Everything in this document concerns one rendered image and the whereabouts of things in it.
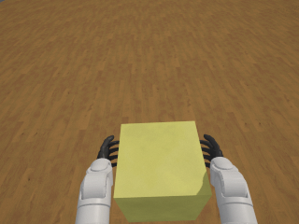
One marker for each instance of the robot right forearm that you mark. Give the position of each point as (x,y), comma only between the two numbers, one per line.
(232,193)

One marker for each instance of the robot right hand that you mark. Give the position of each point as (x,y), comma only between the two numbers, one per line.
(213,150)

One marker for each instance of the carton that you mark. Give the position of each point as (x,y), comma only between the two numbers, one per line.
(161,173)

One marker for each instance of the robot left hand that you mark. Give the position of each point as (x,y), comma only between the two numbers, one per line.
(106,150)

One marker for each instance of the robot left forearm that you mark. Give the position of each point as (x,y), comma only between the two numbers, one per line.
(94,199)

